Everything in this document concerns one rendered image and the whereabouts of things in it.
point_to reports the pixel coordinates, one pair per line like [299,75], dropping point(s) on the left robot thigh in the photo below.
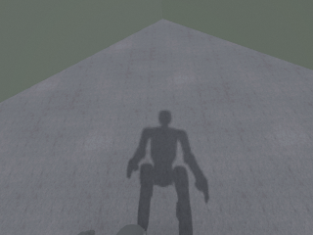
[132,229]

